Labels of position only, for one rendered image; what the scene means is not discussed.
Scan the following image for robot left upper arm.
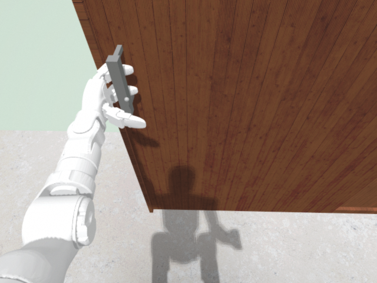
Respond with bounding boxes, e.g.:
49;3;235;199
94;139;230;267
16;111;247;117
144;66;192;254
0;195;96;283

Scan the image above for wardrobe door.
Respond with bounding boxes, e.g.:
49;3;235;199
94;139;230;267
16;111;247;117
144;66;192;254
84;0;377;213
340;178;377;208

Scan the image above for handle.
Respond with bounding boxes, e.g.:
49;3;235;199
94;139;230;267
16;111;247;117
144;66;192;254
106;45;134;115

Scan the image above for left robot forearm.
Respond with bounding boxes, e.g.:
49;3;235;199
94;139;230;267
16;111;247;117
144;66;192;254
22;109;106;244

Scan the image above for robot left hand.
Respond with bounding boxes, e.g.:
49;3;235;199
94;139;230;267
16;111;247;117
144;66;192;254
82;63;146;129

